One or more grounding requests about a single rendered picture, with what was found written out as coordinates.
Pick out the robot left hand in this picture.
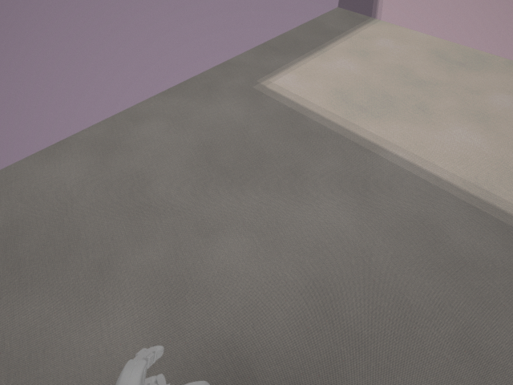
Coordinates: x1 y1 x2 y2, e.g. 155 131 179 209
115 346 170 385

